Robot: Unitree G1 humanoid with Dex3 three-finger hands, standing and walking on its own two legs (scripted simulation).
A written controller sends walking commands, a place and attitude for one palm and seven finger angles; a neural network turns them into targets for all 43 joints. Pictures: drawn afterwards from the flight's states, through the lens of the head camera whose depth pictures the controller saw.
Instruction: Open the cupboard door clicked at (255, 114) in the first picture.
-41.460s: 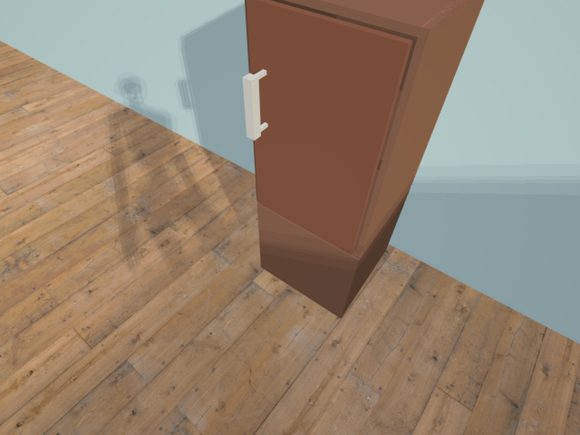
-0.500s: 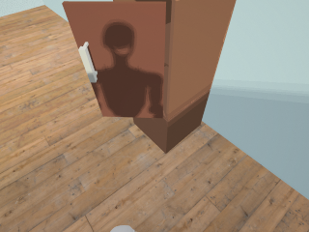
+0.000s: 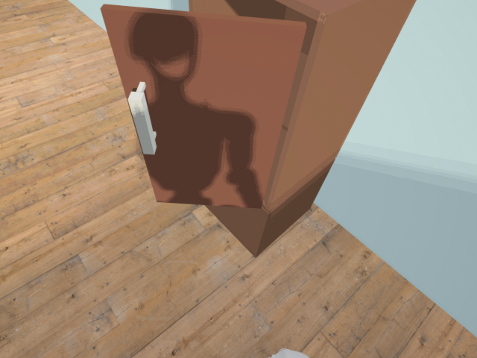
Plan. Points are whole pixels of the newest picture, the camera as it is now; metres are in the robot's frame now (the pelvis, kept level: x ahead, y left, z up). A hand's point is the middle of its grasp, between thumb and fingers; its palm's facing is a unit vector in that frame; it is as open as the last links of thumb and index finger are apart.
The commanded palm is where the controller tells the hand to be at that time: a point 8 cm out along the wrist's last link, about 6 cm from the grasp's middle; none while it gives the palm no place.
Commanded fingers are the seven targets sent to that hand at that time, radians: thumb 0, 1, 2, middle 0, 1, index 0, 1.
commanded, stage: come to a stop and stand still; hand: left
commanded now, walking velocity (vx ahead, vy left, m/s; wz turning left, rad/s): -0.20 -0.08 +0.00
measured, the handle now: (146, 119) +0.56 +0.25 +0.03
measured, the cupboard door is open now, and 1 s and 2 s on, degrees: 45 45 45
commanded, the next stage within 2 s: look again from close up in 1.08 s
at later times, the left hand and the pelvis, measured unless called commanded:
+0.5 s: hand out of the picture +0.07 +0.13 -0.16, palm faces +0.02 -0.97 -0.24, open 7.3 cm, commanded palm none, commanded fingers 0.00 0.90 0.90 -0.20 -0.30 -0.20 -0.30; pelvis +0.00 -0.06 +0.00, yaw +0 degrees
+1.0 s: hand out of the picture -0.04 +0.20 -0.17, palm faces +0.01 -0.97 -0.25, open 7.4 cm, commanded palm none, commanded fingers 0.00 0.90 0.90 -0.20 -0.30 -0.20 -0.30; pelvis -0.03 +0.01 +0.00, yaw -1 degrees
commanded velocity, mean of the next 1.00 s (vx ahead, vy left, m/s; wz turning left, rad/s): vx -0.03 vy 0.05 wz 0.00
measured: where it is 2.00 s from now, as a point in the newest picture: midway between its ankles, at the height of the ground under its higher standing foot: outside the picture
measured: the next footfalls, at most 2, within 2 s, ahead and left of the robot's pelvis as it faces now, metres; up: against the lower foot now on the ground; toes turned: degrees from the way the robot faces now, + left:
right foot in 0.24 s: +0.03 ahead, -0.17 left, +0.00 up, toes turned -2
left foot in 0.60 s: +0.01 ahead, +0.07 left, +0.00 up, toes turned +4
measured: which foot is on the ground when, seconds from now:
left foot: down 0.00-0.26, up 0.28-0.58, down 0.60-1.00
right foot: up 0.00-0.22, down 0.24-1.00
